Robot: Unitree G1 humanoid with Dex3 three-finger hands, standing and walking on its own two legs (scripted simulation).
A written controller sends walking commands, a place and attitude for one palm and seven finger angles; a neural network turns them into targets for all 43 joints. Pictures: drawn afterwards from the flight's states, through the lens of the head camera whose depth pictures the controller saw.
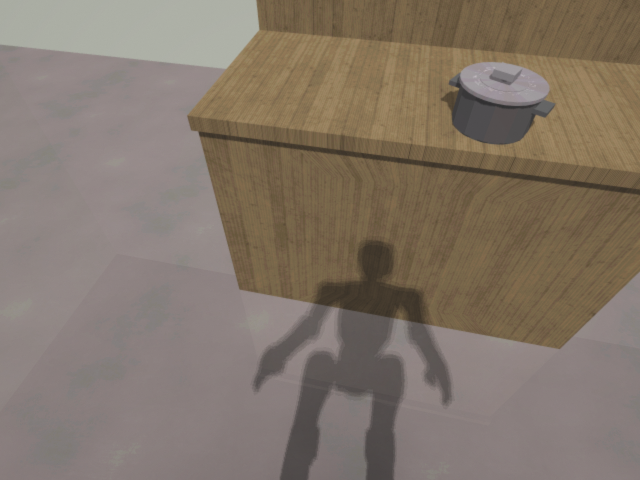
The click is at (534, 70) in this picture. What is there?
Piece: lid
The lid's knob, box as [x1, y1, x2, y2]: [492, 62, 522, 81]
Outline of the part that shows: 494,69 492,73 493,76 512,81 519,75 522,68 502,62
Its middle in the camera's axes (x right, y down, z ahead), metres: +0.39 -0.35 +0.81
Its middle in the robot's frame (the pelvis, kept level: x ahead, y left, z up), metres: +0.87 -0.34 +0.11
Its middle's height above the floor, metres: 0.89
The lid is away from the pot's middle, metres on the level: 0.00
